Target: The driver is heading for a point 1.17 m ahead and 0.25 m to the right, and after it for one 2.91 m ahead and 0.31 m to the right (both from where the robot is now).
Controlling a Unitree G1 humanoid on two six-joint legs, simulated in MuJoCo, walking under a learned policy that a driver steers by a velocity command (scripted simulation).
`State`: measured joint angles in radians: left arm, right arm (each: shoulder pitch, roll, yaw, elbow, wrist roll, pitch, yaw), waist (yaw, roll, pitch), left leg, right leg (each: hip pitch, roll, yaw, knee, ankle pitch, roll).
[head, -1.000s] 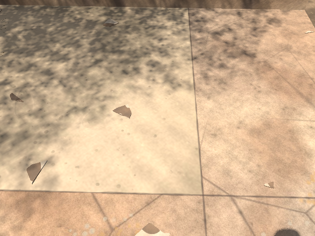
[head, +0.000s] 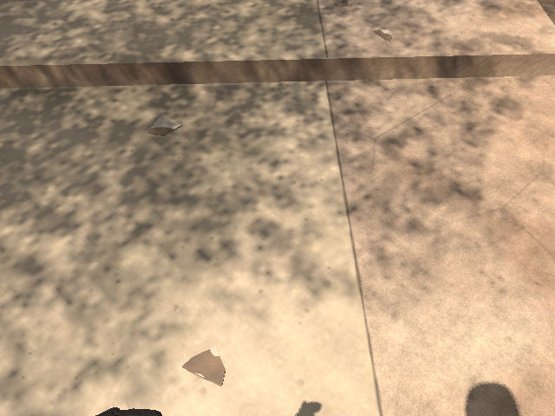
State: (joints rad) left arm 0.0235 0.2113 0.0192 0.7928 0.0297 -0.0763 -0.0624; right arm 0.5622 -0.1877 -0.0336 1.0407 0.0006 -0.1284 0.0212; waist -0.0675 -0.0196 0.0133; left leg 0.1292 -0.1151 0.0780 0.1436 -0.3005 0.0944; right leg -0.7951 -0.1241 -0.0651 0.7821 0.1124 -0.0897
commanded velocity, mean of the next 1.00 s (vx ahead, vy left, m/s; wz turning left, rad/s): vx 1.00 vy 0.00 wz -0.29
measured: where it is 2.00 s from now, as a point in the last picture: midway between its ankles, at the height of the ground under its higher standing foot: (333, 129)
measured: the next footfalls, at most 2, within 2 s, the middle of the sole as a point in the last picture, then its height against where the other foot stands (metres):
right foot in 0.14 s outside the picture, level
left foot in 0.60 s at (233, 298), level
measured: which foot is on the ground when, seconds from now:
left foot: down 0.00-0.16, up 0.18-0.58, down 0.60-1.00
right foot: up 0.00-0.12, down 0.14-0.60, up 0.62-1.00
